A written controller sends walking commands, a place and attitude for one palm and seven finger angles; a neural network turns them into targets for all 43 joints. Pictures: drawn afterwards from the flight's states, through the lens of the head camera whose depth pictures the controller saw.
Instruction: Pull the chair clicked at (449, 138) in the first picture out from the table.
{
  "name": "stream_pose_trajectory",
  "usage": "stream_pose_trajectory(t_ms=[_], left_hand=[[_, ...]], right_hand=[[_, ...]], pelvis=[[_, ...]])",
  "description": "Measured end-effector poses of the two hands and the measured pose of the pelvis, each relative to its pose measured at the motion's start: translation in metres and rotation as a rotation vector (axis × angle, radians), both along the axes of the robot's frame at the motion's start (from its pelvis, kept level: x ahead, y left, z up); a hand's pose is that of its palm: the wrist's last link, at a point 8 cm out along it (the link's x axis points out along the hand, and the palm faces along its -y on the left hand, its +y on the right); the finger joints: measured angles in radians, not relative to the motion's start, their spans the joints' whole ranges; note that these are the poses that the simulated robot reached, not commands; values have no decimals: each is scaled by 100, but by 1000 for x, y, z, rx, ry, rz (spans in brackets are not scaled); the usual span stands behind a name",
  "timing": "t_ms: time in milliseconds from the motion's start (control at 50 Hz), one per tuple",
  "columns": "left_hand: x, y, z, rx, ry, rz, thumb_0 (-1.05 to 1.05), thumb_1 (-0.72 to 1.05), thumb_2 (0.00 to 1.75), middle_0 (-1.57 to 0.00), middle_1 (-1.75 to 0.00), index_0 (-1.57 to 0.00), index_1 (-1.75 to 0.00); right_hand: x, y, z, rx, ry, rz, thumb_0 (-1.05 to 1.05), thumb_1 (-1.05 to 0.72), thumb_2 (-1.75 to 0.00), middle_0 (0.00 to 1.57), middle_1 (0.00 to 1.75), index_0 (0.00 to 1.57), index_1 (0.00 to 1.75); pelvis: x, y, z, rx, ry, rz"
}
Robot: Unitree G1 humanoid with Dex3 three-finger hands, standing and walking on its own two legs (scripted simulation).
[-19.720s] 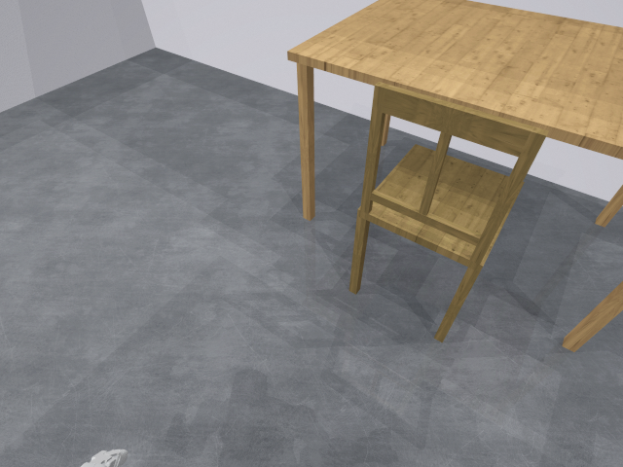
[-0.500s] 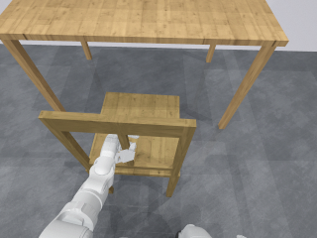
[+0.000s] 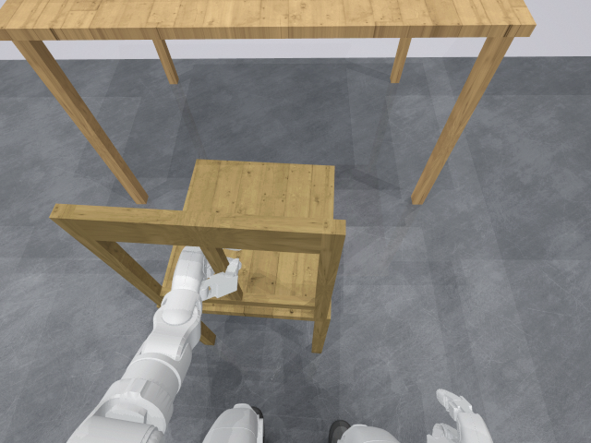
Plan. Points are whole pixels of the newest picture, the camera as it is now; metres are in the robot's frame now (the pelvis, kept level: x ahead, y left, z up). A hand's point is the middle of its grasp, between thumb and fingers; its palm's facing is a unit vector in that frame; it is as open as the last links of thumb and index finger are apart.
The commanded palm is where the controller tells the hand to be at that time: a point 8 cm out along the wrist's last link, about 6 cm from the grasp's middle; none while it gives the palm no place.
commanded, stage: step backward, pulling the chair out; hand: left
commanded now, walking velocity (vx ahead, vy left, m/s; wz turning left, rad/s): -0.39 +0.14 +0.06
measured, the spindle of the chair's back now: (224, 273) +0.36 +0.14 -0.11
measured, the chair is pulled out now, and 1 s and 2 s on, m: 0.33 0.58 0.68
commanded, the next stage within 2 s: stop walking, hand still on the chair in 0.88 s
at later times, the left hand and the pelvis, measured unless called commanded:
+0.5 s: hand (213, 362) +0.21 +0.13 -0.06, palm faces -0.06 -0.99 -0.11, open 5.3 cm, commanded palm +0.21 +0.19 -0.07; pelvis -0.12 +0.02 +0.01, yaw +2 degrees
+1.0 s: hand out of the picture +0.10 +0.11 -0.06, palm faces -0.05 -0.99 -0.11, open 5.2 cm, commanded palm +0.08 +0.16 -0.05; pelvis -0.24 +0.01 +0.00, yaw +2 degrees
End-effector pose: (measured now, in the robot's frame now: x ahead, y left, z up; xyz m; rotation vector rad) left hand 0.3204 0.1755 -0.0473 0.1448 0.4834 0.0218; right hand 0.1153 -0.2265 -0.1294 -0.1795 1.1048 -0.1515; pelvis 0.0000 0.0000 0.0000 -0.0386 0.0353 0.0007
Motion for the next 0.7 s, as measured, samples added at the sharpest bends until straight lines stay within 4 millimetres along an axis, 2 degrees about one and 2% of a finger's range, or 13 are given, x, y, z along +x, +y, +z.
stream_pose_trajectory(t_ms=[120,260,320,400,500,560,640,700], left_hand=[[-24,-6,2,-2,26,22,7,68,80,-37,-123,-50,-145],[-57,-8,1,-21,30,-25,6,70,79,-33,-127,-50,-145],[-73,-4,0,-40,7,-65,5,71,79,-32,-130,-50,-145],[-98,3,0,-48,22,-72,5,71,79,-31,-130,-50,-145],[-122,10,1,-36,36,-44,6,70,81,-34,-128,-50,-145],[-130,11,1,-15,26,-24,6,68,82,-37,-126,-50,-145],[-143,9,2,27,24,23,5,65,82,-41,-125,-50,-145],[-156,3,3,28,26,51,5,65,82,-41,-123,-50,-145]], right_hand=[[-29,-14,3,-31,-2,-29,1,-90,-89,20,30,20,30],[-66,-27,17,-149,1,-24,1,-91,-89,20,30,20,30],[-85,-23,23,-188,11,-35,1,-91,-89,20,30,20,30],[-111,-6,28,-159,22,-25,1,-91,-89,20,30,20,30],[-142,17,17,-52,70,10,1,-91,-89,20,30,20,30],[-159,22,6,1,82,19,1,-90,-89,20,30,20,30],[-176,6,-9,37,62,-18,0,-92,-89,21,30,21,30],[-190,-16,-8,11,48,-64,0,-92,-89,21,30,21,30]], pelvis=[[-29,-2,4,41,23,8],[-64,18,2,36,49,48],[-82,28,-1,42,35,49],[-97,31,5,23,18,39],[-115,24,10,1,4,28],[-129,12,7,12,-1,20],[-150,-4,0,-3,-10,13],[-167,-11,2,22,6,5]])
